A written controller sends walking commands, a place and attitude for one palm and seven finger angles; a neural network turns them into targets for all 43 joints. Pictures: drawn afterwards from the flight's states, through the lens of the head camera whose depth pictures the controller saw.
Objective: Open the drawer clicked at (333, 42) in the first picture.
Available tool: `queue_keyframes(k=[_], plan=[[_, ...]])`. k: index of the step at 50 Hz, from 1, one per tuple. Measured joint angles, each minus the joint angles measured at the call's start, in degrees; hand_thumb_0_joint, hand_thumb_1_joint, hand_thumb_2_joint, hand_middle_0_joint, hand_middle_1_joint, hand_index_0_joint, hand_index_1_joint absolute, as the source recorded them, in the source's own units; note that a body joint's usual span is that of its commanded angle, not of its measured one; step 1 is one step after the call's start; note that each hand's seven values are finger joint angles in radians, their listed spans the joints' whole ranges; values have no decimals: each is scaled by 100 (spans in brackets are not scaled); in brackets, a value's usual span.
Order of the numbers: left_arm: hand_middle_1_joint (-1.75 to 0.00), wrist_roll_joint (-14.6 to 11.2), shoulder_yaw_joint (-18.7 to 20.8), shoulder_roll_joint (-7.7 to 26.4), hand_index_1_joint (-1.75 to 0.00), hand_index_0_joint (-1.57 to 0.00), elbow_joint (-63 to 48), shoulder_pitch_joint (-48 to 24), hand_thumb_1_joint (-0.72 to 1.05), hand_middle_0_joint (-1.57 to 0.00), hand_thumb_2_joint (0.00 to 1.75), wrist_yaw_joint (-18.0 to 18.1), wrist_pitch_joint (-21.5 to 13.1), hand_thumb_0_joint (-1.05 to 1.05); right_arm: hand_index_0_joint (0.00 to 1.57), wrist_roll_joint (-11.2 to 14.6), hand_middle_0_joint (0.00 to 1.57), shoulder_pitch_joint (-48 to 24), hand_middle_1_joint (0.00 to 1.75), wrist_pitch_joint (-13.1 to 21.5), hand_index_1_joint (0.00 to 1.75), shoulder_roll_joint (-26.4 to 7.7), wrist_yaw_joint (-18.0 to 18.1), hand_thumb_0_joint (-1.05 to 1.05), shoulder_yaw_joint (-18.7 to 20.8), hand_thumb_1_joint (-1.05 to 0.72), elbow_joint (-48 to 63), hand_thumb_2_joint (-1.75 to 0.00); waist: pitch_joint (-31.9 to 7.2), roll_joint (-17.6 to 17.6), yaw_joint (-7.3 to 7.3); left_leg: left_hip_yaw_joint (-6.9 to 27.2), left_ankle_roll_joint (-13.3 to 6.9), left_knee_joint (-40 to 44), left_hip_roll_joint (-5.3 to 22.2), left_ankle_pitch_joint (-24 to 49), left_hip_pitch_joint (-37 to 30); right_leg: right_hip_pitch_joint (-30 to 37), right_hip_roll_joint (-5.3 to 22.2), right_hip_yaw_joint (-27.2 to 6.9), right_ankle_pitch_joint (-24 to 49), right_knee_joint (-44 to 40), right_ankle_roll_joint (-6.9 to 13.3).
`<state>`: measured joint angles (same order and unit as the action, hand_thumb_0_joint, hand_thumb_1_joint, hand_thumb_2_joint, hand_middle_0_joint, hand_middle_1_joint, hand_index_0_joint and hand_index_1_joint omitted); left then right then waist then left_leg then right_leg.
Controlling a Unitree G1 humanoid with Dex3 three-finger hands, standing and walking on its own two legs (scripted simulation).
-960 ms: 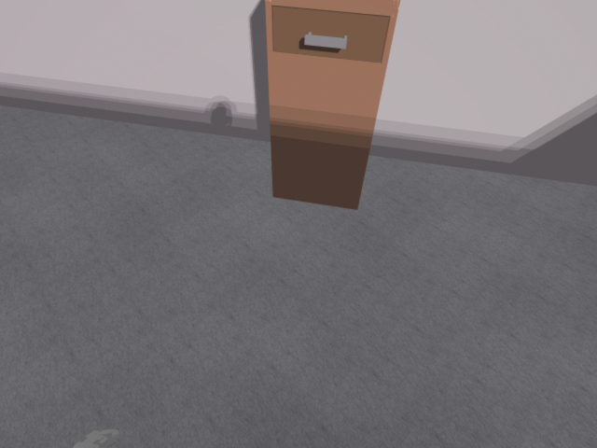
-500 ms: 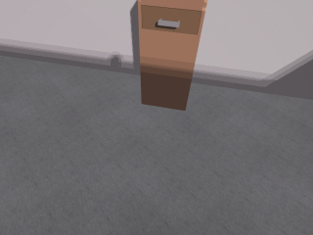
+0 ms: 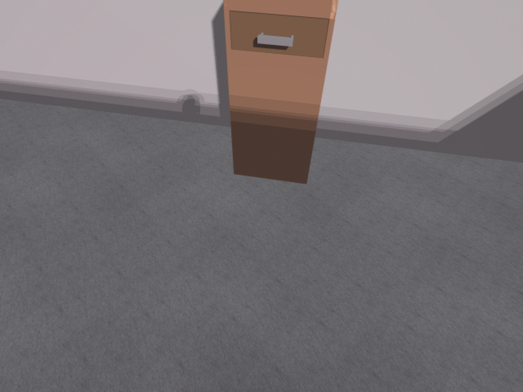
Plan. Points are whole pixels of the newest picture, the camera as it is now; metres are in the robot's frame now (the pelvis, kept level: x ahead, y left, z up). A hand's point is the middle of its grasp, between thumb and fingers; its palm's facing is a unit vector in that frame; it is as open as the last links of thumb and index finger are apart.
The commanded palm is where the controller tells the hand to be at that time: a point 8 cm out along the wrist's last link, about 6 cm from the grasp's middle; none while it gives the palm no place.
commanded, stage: look at it before walking up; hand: left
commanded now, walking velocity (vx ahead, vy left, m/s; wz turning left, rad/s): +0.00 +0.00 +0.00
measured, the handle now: (276, 38) +1.32 +0.02 +0.01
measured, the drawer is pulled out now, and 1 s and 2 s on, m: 0.00 0.00 0.00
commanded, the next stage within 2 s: walk to a spot facing it in 0.48 s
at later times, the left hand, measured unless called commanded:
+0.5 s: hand out of the picture +0.07 +0.25 -0.16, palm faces -0.03 -0.94 -0.33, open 7.4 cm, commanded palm none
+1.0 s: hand out of the picture +0.07 +0.18 -0.19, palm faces -0.10 -0.98 -0.16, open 7.4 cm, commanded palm none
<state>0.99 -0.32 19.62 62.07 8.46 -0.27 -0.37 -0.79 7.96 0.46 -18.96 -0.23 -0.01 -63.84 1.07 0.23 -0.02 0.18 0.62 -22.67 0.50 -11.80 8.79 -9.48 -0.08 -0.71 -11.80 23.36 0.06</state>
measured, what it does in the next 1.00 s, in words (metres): shifts its weight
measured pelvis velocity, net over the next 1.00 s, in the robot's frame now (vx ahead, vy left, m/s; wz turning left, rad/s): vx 0.10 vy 0.00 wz -0.12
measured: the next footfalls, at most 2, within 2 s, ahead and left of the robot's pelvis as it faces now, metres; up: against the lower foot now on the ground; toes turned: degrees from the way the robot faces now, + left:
right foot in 1.10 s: +0.20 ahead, -0.13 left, +0.00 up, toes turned -14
left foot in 1.52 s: +0.47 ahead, +0.08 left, +0.00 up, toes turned +1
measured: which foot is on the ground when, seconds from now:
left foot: down 0.00-1.00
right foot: down 0.00-0.90, up 0.92-1.00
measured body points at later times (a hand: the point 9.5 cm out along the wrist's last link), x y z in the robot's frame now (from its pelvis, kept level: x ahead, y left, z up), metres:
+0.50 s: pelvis +0.01 +0.00 +0.00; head +0.01 +0.00 +0.45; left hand +0.07 +0.30 -0.13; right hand +0.08 -0.30 -0.13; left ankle +0.01 +0.13 -0.74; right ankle +0.01 -0.12 -0.74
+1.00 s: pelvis +0.10 +0.00 -0.02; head +0.10 +0.01 +0.43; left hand +0.08 +0.24 -0.18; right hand +0.03 -0.23 -0.17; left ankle +0.01 +0.13 -0.74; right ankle +0.04 -0.10 -0.72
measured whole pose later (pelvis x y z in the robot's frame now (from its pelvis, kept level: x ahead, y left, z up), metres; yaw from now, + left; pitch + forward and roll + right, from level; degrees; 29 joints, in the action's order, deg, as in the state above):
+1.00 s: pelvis +0.10 +0.00 -0.02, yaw -7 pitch +0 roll +0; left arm 1.5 1.3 10.8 64.2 21.8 -1.4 0.5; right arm -1.5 20.9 3.4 -9.9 0.7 1.2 -64.1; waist 0.3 1.5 0.4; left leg -6.5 0.3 -31.2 2.6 -26.3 4.7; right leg -18.8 -0.2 0.9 -28.1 49.5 1.8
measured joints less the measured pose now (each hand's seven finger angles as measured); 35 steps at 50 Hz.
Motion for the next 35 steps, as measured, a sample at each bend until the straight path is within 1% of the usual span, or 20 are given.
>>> queue_keyframes(k=[30, 33, 35], plan=[[-30, 1, 1, 15, -30, -20, 47, 8, 91, -20, 90, 0, -22, 0, 21, 12, 21, -127, 30, 16, 30, -15, 15, 1, -6, -90, 7, -90, 53, 32, -30, -5, 10, 109, 21, -7, -75, 85, -20, -5, 15, -139, 7], [-30, 2, 7, -39, -30, -20, 52, 74, 91, -20, 90, 43, 10, 0, 21, -17, 21, -95, 30, -15, 30, 35, 32, 1, -13, -90, 3, -90, -17, 23, -48, -36, 16, 29, 35, -73, -58, 61, -33, -34, -35, -74, 0], [-29, 23, 17, -119, -30, -20, 52, 210, 91, -20, 90, 29, 55, 0, 20, -48, 20, 8, 30, -50, 30, 119, 21, 1, -8, -90, 13, -90, -114, 18, -69, -82, 12, -150, 58, -264, -20, 21, -55, -76, -155, 64, 11]])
